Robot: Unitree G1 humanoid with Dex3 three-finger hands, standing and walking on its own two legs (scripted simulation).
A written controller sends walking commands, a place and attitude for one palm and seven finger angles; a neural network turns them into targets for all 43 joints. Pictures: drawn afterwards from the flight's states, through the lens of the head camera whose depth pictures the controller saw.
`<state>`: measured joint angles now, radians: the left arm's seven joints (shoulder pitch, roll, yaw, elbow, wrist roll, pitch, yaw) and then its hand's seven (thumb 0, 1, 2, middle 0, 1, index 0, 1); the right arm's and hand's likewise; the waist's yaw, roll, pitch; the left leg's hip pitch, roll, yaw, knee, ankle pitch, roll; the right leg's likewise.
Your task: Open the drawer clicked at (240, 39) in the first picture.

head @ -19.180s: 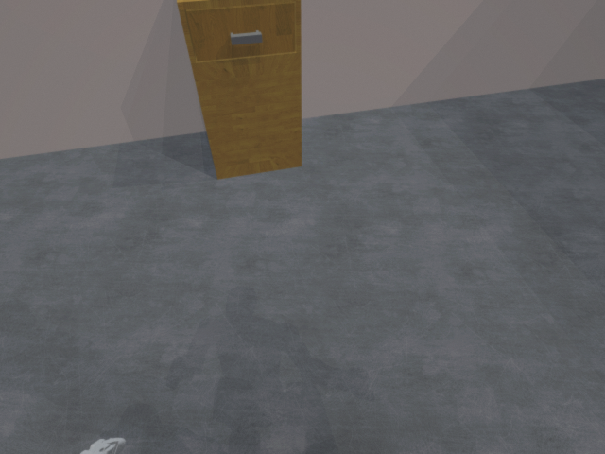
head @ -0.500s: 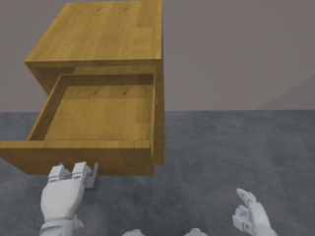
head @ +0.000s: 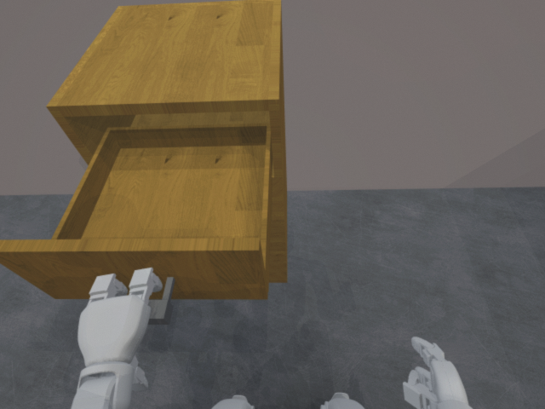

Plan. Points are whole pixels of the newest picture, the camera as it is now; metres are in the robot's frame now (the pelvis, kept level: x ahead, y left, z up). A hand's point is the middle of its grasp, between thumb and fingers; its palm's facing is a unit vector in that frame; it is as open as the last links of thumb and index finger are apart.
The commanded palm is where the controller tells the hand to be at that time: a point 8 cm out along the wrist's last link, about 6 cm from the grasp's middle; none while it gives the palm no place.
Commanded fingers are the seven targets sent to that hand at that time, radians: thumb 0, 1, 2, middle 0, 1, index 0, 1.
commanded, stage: lift the hand off the handle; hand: left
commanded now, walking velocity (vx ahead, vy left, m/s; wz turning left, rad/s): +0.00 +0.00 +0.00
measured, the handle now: (135, 297) +0.27 +0.25 -0.02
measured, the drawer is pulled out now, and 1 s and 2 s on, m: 0.30 0.30 0.30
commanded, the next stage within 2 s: none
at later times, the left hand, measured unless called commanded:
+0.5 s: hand (122, 321) +0.23 +0.24 +0.01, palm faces +0.02 -0.08 -1.00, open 13.7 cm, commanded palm +0.20 +0.24 +0.07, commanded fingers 0.00 -0.50 0.30 -0.30 -1.20 -0.30 -1.20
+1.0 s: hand (106, 312) +0.23 +0.24 +0.05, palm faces +0.04 -0.09 -0.99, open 13.8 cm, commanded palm +0.20 +0.24 +0.11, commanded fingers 0.00 -0.50 0.30 -0.30 -1.20 -0.30 -1.20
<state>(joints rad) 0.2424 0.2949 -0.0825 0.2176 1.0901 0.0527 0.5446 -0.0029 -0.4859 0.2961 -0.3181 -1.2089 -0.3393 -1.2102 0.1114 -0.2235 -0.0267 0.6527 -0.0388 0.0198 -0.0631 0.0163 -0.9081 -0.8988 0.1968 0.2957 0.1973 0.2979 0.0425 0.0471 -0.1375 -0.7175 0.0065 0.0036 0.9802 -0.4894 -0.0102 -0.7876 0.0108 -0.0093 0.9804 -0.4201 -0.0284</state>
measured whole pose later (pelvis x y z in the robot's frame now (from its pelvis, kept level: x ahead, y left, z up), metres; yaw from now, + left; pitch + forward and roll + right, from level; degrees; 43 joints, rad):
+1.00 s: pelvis +0.02 +0.01 +0.04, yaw +0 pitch +6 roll +0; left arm 0.37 0.34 -0.07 -0.05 1.04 0.05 0.38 0.00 -0.49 0.30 -0.32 -1.20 -0.33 -1.21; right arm 0.09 -0.22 -0.02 0.63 -0.03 0.04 -0.03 0.02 -0.91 -0.90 0.20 0.30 0.20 0.30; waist 0.09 0.06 -0.08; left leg -0.42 0.00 0.01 0.73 -0.42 0.00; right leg -0.50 0.01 0.00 0.74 -0.35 -0.02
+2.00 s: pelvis +0.02 +0.01 +0.06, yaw +0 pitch +0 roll +0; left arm 0.29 0.41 -0.06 -0.21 0.96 0.08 0.17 0.00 -0.49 0.30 -0.32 -1.20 -0.32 -1.20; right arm 0.07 -0.23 0.01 0.64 -0.01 0.07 -0.03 0.02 -0.91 -0.90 0.20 0.30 0.20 0.30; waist 0.11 0.09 -0.01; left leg -0.20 0.00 0.01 0.50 -0.30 0.01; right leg -0.27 0.00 0.01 0.50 -0.24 -0.01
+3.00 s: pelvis +0.04 +0.01 +0.06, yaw +1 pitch -3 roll +0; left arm 0.53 0.29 0.15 -0.46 0.07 -0.08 0.13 -0.01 -0.40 0.33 -0.31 -1.15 -0.31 -1.15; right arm 0.18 -0.20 0.04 0.58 0.00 -0.12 -0.09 0.02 -0.91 -0.90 0.20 0.30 0.20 0.30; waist 0.07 0.07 0.03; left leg -0.10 0.00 -0.02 0.46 -0.32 0.00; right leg -0.15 0.01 -0.02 0.46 -0.26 -0.01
